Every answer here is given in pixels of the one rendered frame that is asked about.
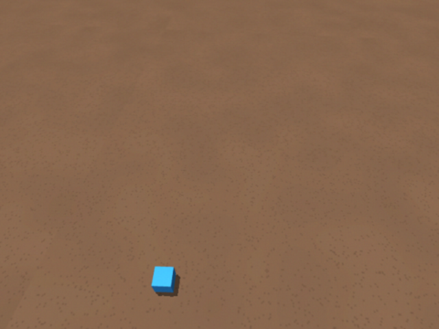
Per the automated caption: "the cube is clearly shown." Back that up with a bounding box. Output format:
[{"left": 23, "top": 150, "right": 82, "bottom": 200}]
[{"left": 152, "top": 267, "right": 176, "bottom": 293}]

